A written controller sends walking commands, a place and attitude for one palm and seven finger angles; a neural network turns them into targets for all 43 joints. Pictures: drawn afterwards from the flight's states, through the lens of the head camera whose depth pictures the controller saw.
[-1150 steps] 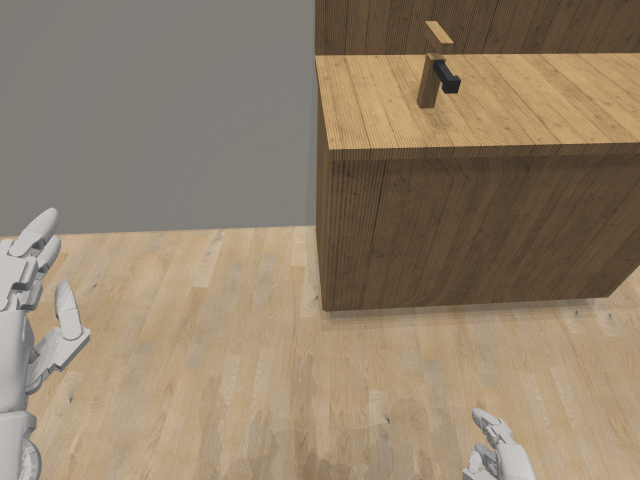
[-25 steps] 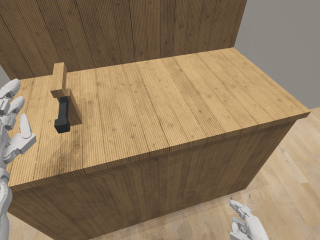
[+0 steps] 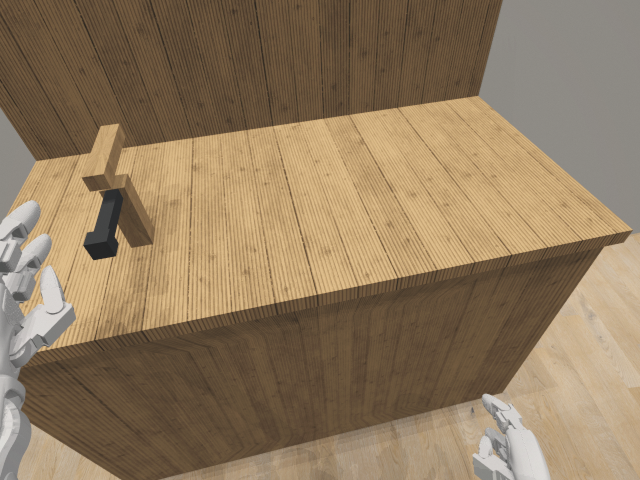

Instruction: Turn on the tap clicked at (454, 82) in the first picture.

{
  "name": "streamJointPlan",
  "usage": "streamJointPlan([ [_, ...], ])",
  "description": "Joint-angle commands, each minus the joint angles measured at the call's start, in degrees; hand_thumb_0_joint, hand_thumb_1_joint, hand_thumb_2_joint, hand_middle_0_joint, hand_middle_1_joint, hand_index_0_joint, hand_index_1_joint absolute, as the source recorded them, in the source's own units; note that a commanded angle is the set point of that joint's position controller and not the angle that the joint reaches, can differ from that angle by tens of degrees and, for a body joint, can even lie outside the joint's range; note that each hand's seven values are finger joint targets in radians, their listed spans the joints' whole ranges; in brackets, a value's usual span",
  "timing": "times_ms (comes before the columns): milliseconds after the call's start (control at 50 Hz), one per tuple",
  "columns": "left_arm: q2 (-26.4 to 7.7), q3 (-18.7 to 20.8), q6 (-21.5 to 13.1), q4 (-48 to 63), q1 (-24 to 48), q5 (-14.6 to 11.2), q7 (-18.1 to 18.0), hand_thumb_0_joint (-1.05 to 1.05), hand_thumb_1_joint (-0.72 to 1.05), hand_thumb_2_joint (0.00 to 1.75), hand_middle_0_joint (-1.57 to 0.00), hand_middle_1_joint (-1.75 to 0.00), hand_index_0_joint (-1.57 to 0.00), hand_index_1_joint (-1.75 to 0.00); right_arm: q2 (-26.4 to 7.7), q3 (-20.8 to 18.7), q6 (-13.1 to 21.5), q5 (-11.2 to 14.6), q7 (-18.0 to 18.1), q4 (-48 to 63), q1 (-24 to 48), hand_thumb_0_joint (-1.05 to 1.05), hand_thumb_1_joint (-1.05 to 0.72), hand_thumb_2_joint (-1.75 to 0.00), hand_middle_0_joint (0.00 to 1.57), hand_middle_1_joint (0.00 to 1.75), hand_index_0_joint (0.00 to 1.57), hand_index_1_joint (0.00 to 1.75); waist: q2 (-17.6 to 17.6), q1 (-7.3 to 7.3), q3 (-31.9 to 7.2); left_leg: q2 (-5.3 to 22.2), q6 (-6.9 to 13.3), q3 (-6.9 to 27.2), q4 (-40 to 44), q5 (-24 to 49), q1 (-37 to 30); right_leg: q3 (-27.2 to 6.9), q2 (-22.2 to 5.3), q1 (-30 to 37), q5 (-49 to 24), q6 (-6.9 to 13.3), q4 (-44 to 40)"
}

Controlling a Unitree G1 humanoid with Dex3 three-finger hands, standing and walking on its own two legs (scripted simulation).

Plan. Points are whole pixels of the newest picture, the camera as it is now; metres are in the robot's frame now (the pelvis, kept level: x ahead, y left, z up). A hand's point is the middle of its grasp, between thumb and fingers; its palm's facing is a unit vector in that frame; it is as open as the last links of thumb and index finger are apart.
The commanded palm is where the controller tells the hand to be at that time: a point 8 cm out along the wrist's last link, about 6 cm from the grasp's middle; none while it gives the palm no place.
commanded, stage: turn the palm inward beside the body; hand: left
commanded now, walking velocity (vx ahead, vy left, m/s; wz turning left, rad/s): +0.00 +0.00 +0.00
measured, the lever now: (101, 244) +0.34 +0.33 +0.13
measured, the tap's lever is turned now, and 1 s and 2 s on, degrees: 0 0 0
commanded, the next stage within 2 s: reach beside the lever's end, fingers flat in 1.50 s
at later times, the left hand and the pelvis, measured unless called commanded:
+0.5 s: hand (58, 322) +0.20 +0.27 +0.18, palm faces +0.47 -0.86 -0.20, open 7.4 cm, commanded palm +0.15 +0.31 +0.19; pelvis +0.01 +0.02 +0.00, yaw +1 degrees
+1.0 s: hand (57, 348) +0.17 +0.25 +0.18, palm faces +0.49 -0.86 -0.13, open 7.4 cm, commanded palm +0.12 +0.29 +0.19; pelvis -0.01 +0.02 +0.00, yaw +1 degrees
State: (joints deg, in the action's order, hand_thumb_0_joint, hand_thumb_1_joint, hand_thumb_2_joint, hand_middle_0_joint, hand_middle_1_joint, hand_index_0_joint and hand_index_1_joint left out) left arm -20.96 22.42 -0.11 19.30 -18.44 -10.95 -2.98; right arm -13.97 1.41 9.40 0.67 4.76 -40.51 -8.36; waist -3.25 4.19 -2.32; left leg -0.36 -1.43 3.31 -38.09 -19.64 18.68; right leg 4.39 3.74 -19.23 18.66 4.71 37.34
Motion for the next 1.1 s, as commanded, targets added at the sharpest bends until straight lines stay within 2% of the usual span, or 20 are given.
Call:
streamJointPlan([
  [0,-12.23,10.19,-3.89,13.67,2.32,-1.0,-2.05,0.0,0.9,0.9,-0.2,-0.3,-0.2,-0.3,-5.72,-2.6,4.58,0.32,0.16,9.53,6.34,0.0,-0.9,-0.9,0.2,0.3,0.2,0.3,3.88,0.99,-10.25,0.53,2.2,-0.95,1.88,12.01,3.21,-11.45,-10.1,10.92,-24.16,-7.38,-7.12],
  [40,-10.35,8.83,-4.03,14.65,-0.26,-1.42,-0.9,0.0,0.9,0.9,-0.2,-0.3,-0.2,-0.3,-5.99,-2.76,5.35,0.5,0.05,9.82,4.59,0.0,-0.9,-0.9,0.2,0.3,0.2,0.3,3.78,0.81,-10.92,0.01,2.9,-1.89,2.67,15.8,0.75,-7.5,-8.12,10.1,-29.61,-7.0,-5.7],
  [80,-9.92,7.96,-4.51,16.19,0.09,-1.45,-0.23,0.0,0.9,0.9,-0.2,-0.3,-0.2,-0.3,-6.13,-2.56,6.55,0.95,0.27,10.27,4.66,0.0,-0.9,-0.9,0.2,0.3,0.2,0.3,2.74,0.7,-9.82,-0.28,3.39,-2.44,2.93,17.96,-1.02,-5.36,-6.76,8.13,-29.74,-6.34,-5.3],
  [120,-8.51,6.61,-4.88,16.51,-0.01,-1.87,0.22,0.0,0.9,0.9,-0.2,-0.3,-0.2,-0.3,-6.24,-2.75,7.56,0.79,0.56,10.21,3.37,0.0,-0.9,-0.9,0.2,0.3,0.2,0.3,3.3,0.48,-9.06,-0.37,3.51,-2.07,3.59,18.15,-1.47,-4.03,-6.14,6.9,-27.17,-5.89,-5.41],
  [180,-8.99,6.38,-5.24,18.2,1.64,-1.51,-0.56,0.0,0.9,0.9,-0.2,-0.3,-0.2,-0.3,-6.19,-2.52,9.04,1.15,0.98,10.34,4.57,0.0,-0.9,-0.9,0.2,0.3,0.2,0.3,0.88,0.85,-7.53,-0.55,3.65,-2.13,4.22,16.65,-2.12,-3.49,-5.42,4.89,-19.9,-4.85,-6.33],
  [220,-7.16,4.57,-5.0,18.3,1.67,-1.45,-1.19,0.0,0.9,0.9,-0.2,-0.3,-0.2,-0.3,-5.84,-2.43,9.7,0.94,1.02,10.37,3.96,0.0,-0.9,-0.9,0.2,0.3,0.2,0.3,0.16,0.88,-7.48,-0.56,3.4,-1.73,4.98,15.14,-1.92,-2.76,-5.27,4.26,-15.96,-4.42,-6.61],
  [260,-6.9,4.16,-4.58,18.61,1.35,-1.48,-1.8,0.0,0.9,0.9,-0.2,-0.3,-0.2,-0.3,-6.0,-2.3,10.2,0.84,1.16,10.46,4.21,0.0,-0.9,-0.9,0.2,0.3,0.2,0.3,1.84,1.02,-7.78,-0.52,3.32,-1.19,5.64,14.06,-1.83,-2.23,-4.96,4.17,-13.47,-4.29,-6.8],
  [340,-5.99,3.51,-2.16,18.94,-0.29,-1.68,-2.7,0.0,0.9,0.9,-0.2,-0.3,-0.2,-0.3,-5.73,-1.85,10.35,0.95,1.16,10.78,4.95,0.0,-0.9,-0.9,0.2,0.3,0.2,0.3,2.2,1.42,-7.49,-0.41,3.14,-1.07,6.18,13.38,-1.57,-1.98,-4.92,4.65,-12.34,-4.22,-7.29],
  [380,-6.05,3.53,-0.77,19.86,-0.05,-1.41,-3.19,0.0,0.9,0.9,-0.2,-0.3,-0.2,-0.3,-5.58,-1.35,10.31,1.44,1.12,10.99,6.38,0.0,-0.9,-0.9,0.2,0.3,0.2,0.3,1.34,1.53,-6.07,-0.2,3.01,-0.93,6.62,12.82,-1.78,-1.89,-4.77,4.21,-11.11,-3.99,-7.73],
  [400,-5.07,2.31,-0.41,21.51,0.31,-1.24,-3.35,0.0,0.9,0.9,-0.2,-0.3,-0.2,-0.3,-5.36,-1.36,10.19,1.2,1.07,11.11,5.94,0.0,-0.9,-0.9,0.2,0.3,0.2,0.3,-0.07,1.47,-7.4,-0.3,2.82,-0.98,6.69,13.66,-2.52,-1.62,-4.79,4.46,-11.68,-3.83,-7.43],
  [460,-4.42,1.74,1.08,21.85,-0.7,-1.8,-3.76,0.0,0.9,0.9,-0.2,-0.3,-0.2,-0.3,-5.31,-1.12,10.03,1.15,1.08,11.34,6.2,0.0,-0.9,-0.9,0.2,0.3,0.2,0.3,1.45,1.54,-6.19,-0.03,2.56,-0.48,7.28,12.76,-2.05,-1.14,-4.64,4.29,-10.3,-3.91,-7.68],
  [480,-4.61,1.82,1.46,22.52,-0.39,-1.47,-4.11,0.0,0.9,0.9,-0.2,-0.3,-0.2,-0.3,-5.2,-0.72,9.98,1.5,1.04,11.33,7.11,0.0,-0.9,-0.9,0.2,0.3,0.2,0.3,-0.22,1.68,-5.41,-0.06,2.55,-0.41,7.33,12.31,-2.27,-1.24,-4.48,3.59,-9.28,-3.72,-7.84],
  [540,-3.58,0.74,2.68,22.42,-0.66,-1.87,-4.48,0.0,0.9,0.9,-0.2,-0.3,-0.2,-0.3,-5.2,-0.78,9.76,1.21,1.19,11.44,6.74,0.0,-0.9,-0.9,0.2,0.3,0.2,0.3,3.1,1.31,-5.14,0.05,2.64,-0.11,7.67,11.04,-2.02,-1.02,-4.46,3.69,-8.23,-3.98,-8.35],
  [620,-2.67,-1.0,4.0,24.95,0.85,-1.39,-5.22,0.0,0.9,0.9,-0.2,-0.3,-0.2,-0.3,-4.79,-0.32,9.67,1.45,1.3,11.61,7.59,0.0,-0.9,-0.9,0.2,0.3,0.2,0.3,-1.12,1.3,-4.4,-0.03,2.22,0.28,8.46,8.32,-2.48,-0.98,-4.5,2.82,-4.8,-3.63,-8.62],
  [720,-2.1,-1.71,5.66,25.94,-0.1,-1.68,-6.0,0.0,0.9,0.9,-0.2,-0.3,-0.2,-0.3,-4.68,-0.06,9.66,1.55,1.36,11.74,8.28,0.0,-0.9,-0.9,0.2,0.3,0.2,0.3,1.26,1.33,-3.72,-0.1,2.42,0.52,8.74,6.35,-2.07,-1.09,-4.54,3.13,-3.1,-3.76,-9.41],
  [800,-1.14,-2.62,7.11,27.22,-0.59,-1.92,-6.46,0.0,0.9,0.9,-0.2,-0.3,-0.2,-0.3,-4.55,0.11,9.53,1.8,1.29,11.86,9.02,0.0,-0.9,-0.9,0.2,0.3,0.2,0.3,-0.66,1.5,-3.38,-0.26,2.33,0.38,8.88,5.6,-2.17,-1.21,-4.57,3.03,-2.46,-3.69,-9.61],
  [860,-1.43,-2.03,8.22,27.19,-1.27,-2.75,-6.9,0.0,0.9,0.9,-0.2,-0.3,-0.2,-0.3,-4.76,0.1,9.63,1.69,1.47,11.89,9.35,0.0,-0.9,-0.9,0.2,0.3,0.2,0.3,2.49,1.62,-3.07,-0.27,2.63,0.77,8.88,4.55,-1.56,-1.37,-4.67,3.59,-1.54,-3.95,-10.25],
  [880,-1.72,-2.0,8.54,27.79,-1.45,-2.39,-7.01,0.0,0.9,0.9,-0.2,-0.3,-0.2,-0.3,-4.72,0.28,9.63,2.05,1.38,11.77,9.9,0.0,-0.9,-0.9,0.2,0.3,0.2,0.3,0.3,1.75,-2.71,-0.3,2.58,0.52,8.87,4.44,-1.77,-1.48,-4.67,3.36,-1.29,-3.82,-10.38],
  [1020,-1.12,-1.91,10.86,27.53,-0.28,-3.57,-7.72,0.0,0.9,0.9,-0.2,-0.3,-0.2,-0.3,-4.68,0.28,9.66,2.02,1.55,11.51,9.9,0.0,-0.9,-0.9,0.2,0.3,0.2,0.3,2.0,1.57,-2.57,-0.49,2.87,0.51,8.35,4.52,-1.35,-2.15,-4.96,4.11,-1.02,-4.1,-11.38],
  [1080,-1.6,-1.53,11.56,28.6,0.52,-3.71,-7.75,0.0,0.9,0.9,-0.2,-0.3,-0.2,-0.3,-4.83,0.33,9.88,2.16,1.59,11.29,10.27,0.0,-0.9,-0.9,0.2,0.3,0.2,0.3,0.06,1.61,-3.39,-0.68,2.98,0.28,7.85,5.64,-2.26,-2.52,-5.08,4.47,-2.1,-4.13,-11.61],
])
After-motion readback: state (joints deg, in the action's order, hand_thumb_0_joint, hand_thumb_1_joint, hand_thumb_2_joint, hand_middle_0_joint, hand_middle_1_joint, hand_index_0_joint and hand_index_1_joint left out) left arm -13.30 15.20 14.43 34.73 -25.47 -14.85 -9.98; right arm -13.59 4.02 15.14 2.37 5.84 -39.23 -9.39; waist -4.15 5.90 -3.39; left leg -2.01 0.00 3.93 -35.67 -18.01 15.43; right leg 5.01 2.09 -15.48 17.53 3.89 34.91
